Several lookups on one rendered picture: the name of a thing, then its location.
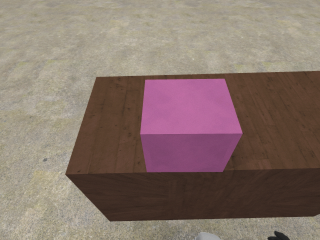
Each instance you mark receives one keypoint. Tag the carton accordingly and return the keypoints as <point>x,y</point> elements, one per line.
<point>188,125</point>

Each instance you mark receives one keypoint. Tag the pedestal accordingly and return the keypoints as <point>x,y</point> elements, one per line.
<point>273,172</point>

